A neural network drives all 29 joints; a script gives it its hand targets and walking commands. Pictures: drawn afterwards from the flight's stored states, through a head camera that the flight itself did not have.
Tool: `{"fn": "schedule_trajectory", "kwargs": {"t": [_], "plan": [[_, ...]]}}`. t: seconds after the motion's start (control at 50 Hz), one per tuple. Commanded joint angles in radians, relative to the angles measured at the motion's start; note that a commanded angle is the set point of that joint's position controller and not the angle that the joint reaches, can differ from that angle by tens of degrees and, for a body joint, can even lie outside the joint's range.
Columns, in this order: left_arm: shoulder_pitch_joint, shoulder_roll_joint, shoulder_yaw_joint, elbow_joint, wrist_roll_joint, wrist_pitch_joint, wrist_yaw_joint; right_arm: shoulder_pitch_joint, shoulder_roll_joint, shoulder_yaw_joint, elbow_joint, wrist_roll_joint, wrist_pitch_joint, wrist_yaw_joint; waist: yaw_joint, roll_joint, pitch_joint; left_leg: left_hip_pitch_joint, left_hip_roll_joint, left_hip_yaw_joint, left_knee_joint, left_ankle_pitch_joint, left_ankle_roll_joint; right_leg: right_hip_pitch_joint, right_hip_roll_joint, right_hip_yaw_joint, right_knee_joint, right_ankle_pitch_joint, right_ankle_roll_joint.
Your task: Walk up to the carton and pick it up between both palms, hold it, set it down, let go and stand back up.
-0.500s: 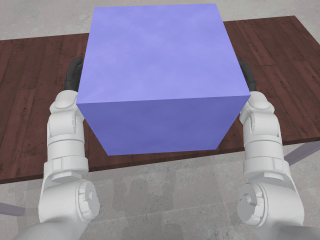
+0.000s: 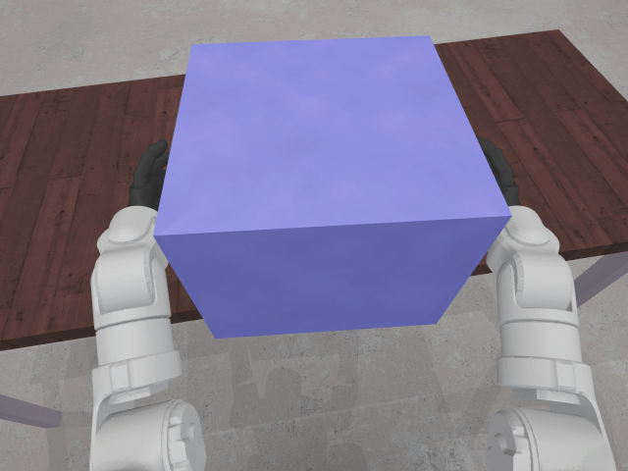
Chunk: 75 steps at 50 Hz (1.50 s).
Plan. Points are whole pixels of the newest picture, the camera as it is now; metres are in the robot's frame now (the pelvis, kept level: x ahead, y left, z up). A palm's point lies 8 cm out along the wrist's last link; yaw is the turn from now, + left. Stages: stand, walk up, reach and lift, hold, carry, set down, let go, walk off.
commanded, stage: reach and lift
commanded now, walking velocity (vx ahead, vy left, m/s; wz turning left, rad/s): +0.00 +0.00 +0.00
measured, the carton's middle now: (319, 190) +0.45 -0.03 +0.07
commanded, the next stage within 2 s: none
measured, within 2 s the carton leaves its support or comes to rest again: neither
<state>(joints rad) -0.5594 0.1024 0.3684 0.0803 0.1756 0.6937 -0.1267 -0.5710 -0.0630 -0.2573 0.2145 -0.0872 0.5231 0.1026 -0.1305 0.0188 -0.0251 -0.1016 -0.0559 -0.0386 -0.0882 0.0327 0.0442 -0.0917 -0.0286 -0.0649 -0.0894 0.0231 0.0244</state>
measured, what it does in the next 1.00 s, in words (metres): stands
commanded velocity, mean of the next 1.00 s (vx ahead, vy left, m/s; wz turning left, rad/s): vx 0.00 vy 0.00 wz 0.00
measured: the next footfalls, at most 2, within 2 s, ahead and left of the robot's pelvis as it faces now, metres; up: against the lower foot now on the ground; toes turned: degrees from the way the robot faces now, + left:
none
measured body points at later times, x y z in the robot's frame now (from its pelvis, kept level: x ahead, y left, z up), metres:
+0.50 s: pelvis -0.01 -0.02 +0.00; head +0.01 -0.01 +0.45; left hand +0.44 +0.18 +0.20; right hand +0.42 -0.22 +0.18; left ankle -0.03 +0.09 -0.75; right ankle -0.03 -0.13 -0.75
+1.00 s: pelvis -0.01 -0.01 +0.00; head -0.02 +0.01 +0.45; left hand +0.40 +0.17 +0.22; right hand +0.38 -0.23 +0.22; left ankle -0.03 +0.09 -0.75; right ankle -0.03 -0.13 -0.75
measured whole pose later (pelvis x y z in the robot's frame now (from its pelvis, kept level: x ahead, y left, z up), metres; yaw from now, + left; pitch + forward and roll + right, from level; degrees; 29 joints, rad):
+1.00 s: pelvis -0.01 -0.01 +0.00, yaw -1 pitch +0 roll -2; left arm -0.73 0.21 0.26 0.15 0.11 0.80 -0.02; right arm -0.77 -0.27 -0.09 0.44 0.24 0.51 -0.05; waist -0.10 -0.01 -0.05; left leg -0.13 -0.02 -0.02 0.32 -0.19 0.02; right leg -0.04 0.01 -0.04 0.13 -0.10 0.00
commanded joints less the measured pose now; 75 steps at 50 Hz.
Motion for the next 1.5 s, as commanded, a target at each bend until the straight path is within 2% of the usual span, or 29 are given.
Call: {"fn": "schedule_trajectory", "kwargs": {"t": [0.0, 0.06, 0.14, 0.18, 0.22, 0.3, 0.34, 0.36, 0.38, 0.4, 0.42, 0.44, 0.48, 0.5, 0.52, 0.56, 0.58, 0.62, 0.68, 0.72, 0.76, 0.82, 0.88, 0.94, 1.02, 1.06, 1.16, 1.32, 1.48], "plan": [[-0.619, -0.314, -0.363, -0.101, -0.130, -0.074, -0.142, -0.664, 0.294, 0.295, -0.172, 0.041, -0.078, 0.037, 0.009, 0.025, -0.590, 0.097, 0.025, 0.035, 0.087, 0.281, -0.066, 0.315, 0.051, 0.006, 0.101, 0.289, 0.018], [-0.677, -0.298, -0.345, -0.034, -0.125, -0.106, -0.141, -0.723, 0.309, 0.300, -0.145, 0.041, -0.085, 0.046, 0.029, 0.018, -0.583, 0.031, 0.026, 0.034, 0.054, 0.115, -0.041, 0.315, 0.042, 0.001, 0.116, 0.206, 0.019], [-0.731, -0.305, -0.312, 0.054, -0.119, -0.136, -0.139, -0.776, 0.323, 0.300, -0.084, 0.041, -0.087, 0.054, 0.047, 0.003, -0.581, -0.002, 0.025, 0.038, 0.034, 0.009, -0.018, 0.311, 0.042, -0.007, 0.131, 0.148, 0.021], [-0.747, -0.307, -0.302, 0.076, -0.122, -0.142, -0.141, -0.791, 0.322, 0.303, -0.059, 0.046, -0.084, 0.057, 0.044, -0.009, -0.589, 0.004, 0.027, 0.038, 0.037, 0.013, -0.012, 0.309, 0.049, -0.006, 0.135, 0.142, 0.018], [-0.766, -0.302, -0.296, 0.088, -0.127, -0.140, -0.141, -0.802, 0.317, 0.305, -0.023, 0.059, -0.076, 0.056, 0.055, -0.012, -0.567, 0.005, 0.027, 0.030, 0.037, 0.023, -0.011, 0.305, 0.051, -0.005, 0.136, 0.157, 0.019], [-0.730, -0.300, -0.281, 0.096, -0.124, -0.102, -0.163, -0.772, 0.298, 0.321, 0.004, 0.090, -0.048, 0.030, 0.030, -0.006, -0.532, 0.049, 0.024, 0.029, 0.038, 0.104, -0.020, 0.361, 0.054, 0.008, 0.122, 0.255, 0.021], [-0.697, -0.301, -0.286, 0.062, -0.125, -0.071, -0.178, -0.734, 0.289, 0.335, 0.007, 0.124, -0.027, 0.007, 0.016, 0.000, -0.513, 0.079, 0.022, 0.028, 0.045, 0.187, -0.030, 0.404, 0.059, 0.015, 0.116, 0.353, 0.029], [-1.222, -0.048, -0.236, 0.183, -0.105, -0.124, -0.145, -0.994, 0.246, 0.246, 0.163, 0.041, -0.115, 0.007, 0.166, -0.177, -0.624, -0.129, -0.001, 0.018, 0.272, 0.031, 0.013, 0.418, 0.026, -0.028, 0.314, 0.225, 0.037], [-1.168, -0.116, -0.237, 0.292, -0.109, -0.154, -0.118, -0.984, 0.290, 0.219, 0.241, 0.017, -0.145, 0.017, 0.114, -0.125, -0.531, -0.146, 0.017, 0.027, 0.244, -0.076, 0.006, 0.368, 0.019, -0.012, 0.346, 0.224, 0.047], [-1.147, -0.126, -0.228, 0.283, -0.107, -0.172, -0.108, -0.955, 0.271, 0.208, 0.286, 0.010, -0.163, 0.012, 0.112, -0.143, -0.498, -0.141, 0.021, 0.023, 0.243, -0.081, 0.003, 0.372, 0.024, -0.019, 0.344, 0.220, 0.044], [-1.100, -0.149, -0.251, 0.266, -0.093, -0.171, -0.106, -0.909, 0.254, 0.215, 0.257, 0.045, -0.176, 0.007, 0.091, -0.089, -0.493, -0.118, 0.023, 0.016, 0.242, -0.094, -0.010, 0.305, 0.043, -0.014, 0.330, 0.170, 0.032], [-1.062, -0.190, -0.290, 0.263, -0.105, -0.172, -0.103, -0.909, 0.252, 0.214, 0.247, 0.070, -0.185, 0.000, 0.087, -0.059, -0.558, -0.064, 0.023, 0.008, 0.287, -0.016, -0.029, 0.253, 0.055, -0.013, 0.319, 0.196, 0.014], [-1.013, -0.260, -0.375, 0.231, -0.147, -0.179, -0.100, -0.966, 0.271, 0.238, 0.190, 0.128, -0.208, -0.025, 0.046, 0.015, -0.764, 0.109, 0.009, 0.000, 0.421, 0.326, -0.060, 0.251, 0.066, 0.008, 0.330, 0.462, -0.022], [-0.981, -0.280, -0.396, 0.223, -0.170, -0.176, -0.102, -0.975, 0.272, 0.260, 0.176, 0.151, -0.210, -0.038, 0.029, 0.029, -0.776, 0.132, 0.000, 0.004, 0.478, 0.430, -0.062, 0.267, 0.059, 0.025, 0.357, 0.597, -0.031], [-0.944, -0.290, -0.405, 0.224, -0.188, -0.163, -0.107, -0.963, 0.265, 0.276, 0.178, 0.165, -0.204, -0.054, 0.021, 0.023, -0.735, 0.069, -0.010, 0.007, 0.510, 0.462, -0.054, 0.319, 0.040, 0.046, 0.392, 0.706, -0.033], [-0.867, -0.277, -0.381, 0.247, -0.184, -0.118, -0.121, -0.900, 0.243, 0.290, 0.188, 0.190, -0.168, -0.086, 0.014, -0.019, -0.609, -0.175, -0.012, -0.019, 0.439, 0.333, -0.012, 0.512, -0.015, 0.069, 0.430, 0.812, -0.020], [-0.845, -0.266, -0.361, 0.246, -0.171, -0.097, -0.128, -0.874, 0.219, 0.283, 0.195, 0.203, -0.146, -0.096, 0.005, -0.011, -0.564, -0.147, 0.017, -0.052, 0.369, 0.283, 0.000, 0.484, -0.023, 0.047, 0.413, 0.760, -0.005], [-0.815, -0.256, -0.388, 0.168, -0.160, -0.069, -0.130, -0.825, 0.176, 0.293, 0.194, 0.249, -0.118, -0.112, 0.012, 0.064, -0.530, 0.039, 0.019, -0.041, 0.451, 0.491, -0.065, 0.329, 0.036, 0.027, 0.376, 0.592, -0.036], [-0.824, -0.280, -0.486, -0.029, -0.221, -0.042, -0.111, -0.831, 0.163, 0.331, 0.098, 0.313, -0.103, -0.115, -0.008, 0.142, -0.541, 0.295, 0.043, -0.038, 0.535, 0.812, -0.135, 0.135, 0.094, 0.022, 0.317, 0.386, -0.064], [-0.846, -0.300, -0.551, -0.176, -0.272, -0.028, -0.097, -0.860, 0.161, 0.352, 0.020, 0.337, -0.103, -0.107, -0.014, 0.179, -0.582, 0.400, 0.061, -0.045, 0.560, 0.969, -0.152, 0.052, 0.108, 0.029, 0.284, 0.304, -0.081], [-0.863, -0.301, -0.584, -0.265, -0.301, -0.020, -0.078, -0.878, 0.150, 0.368, -0.026, 0.350, -0.100, -0.093, -0.007, 0.186, -0.619, 0.439, 0.071, -0.050, 0.558, 1.015, -0.158, 0.036, 0.110, 0.037, 0.253, 0.268, -0.093], [-0.877, -0.279, -0.558, -0.277, -0.288, 0.001, -0.059, -0.886, 0.134, 0.400, -0.036, 0.356, -0.079, -0.081, 0.016, 0.141, -0.587, 0.387, 0.058, -0.049, 0.549, 0.907, -0.141, 0.093, 0.097, 0.039, 0.281, 0.345, -0.076], [-0.880, -0.254, -0.500, -0.221, -0.254, 0.020, -0.056, -0.914, 0.112, 0.426, -0.024, 0.395, -0.054, -0.085, 0.046, 0.093, -0.551, 0.316, 0.037, -0.043, 0.514, 0.692, -0.121, 0.142, 0.086, 0.031, 0.293, 0.390, -0.059], [-0.886, -0.264, -0.464, -0.139, -0.245, 0.024, -0.054, -0.964, 0.115, 0.433, -0.002, 0.426, -0.044, -0.088, 0.067, 0.054, -0.555, 0.261, 0.032, -0.034, 0.484, 0.500, -0.112, 0.149, 0.085, 0.025, 0.297, 0.377, -0.045], [-0.893, -0.278, -0.390, 0.035, -0.218, 0.016, -0.068, -0.978, 0.108, 0.417, 0.105, 0.415, -0.031, -0.082, 0.083, -0.020, -0.503, 0.170, 0.033, -0.025, 0.444, 0.304, -0.100, 0.155, 0.083, 0.021, 0.278, 0.284, -0.037], [-0.918, -0.277, -0.360, 0.099, -0.205, 0.010, -0.078, -0.990, 0.112, 0.391, 0.159, 0.398, -0.030, -0.081, 0.084, -0.037, -0.464, 0.098, 0.033, -0.019, 0.410, 0.175, -0.089, 0.150, 0.075, 0.023, 0.262, 0.185, -0.038], [-1.041, -0.278, -0.335, 0.163, -0.210, -0.015, -0.087, -1.049, 0.142, 0.298, 0.280, 0.329, -0.047, -0.059, 0.052, -0.014, -0.418, -0.059, 0.032, 0.013, 0.346, -0.115, -0.070, 0.086, 0.064, 0.012, 0.251, -0.089, -0.040], [-1.153, -0.247, -0.323, 0.200, -0.204, -0.048, -0.101, -1.116, 0.174, 0.209, 0.339, 0.245, -0.056, -0.045, -0.001, 0.042, -0.481, -0.178, 0.015, 0.042, 0.334, -0.247, -0.053, 0.086, 0.050, -0.016, 0.268, -0.249, -0.034], [-1.135, -0.240, -0.318, 0.203, -0.197, -0.045, -0.108, -1.108, 0.185, 0.216, 0.319, 0.242, -0.040, -0.049, -0.013, 0.047, -0.523, -0.203, 0.018, 0.025, 0.340, -0.246, -0.045, 0.118, 0.044, -0.020, 0.279, -0.247, -0.034]]}}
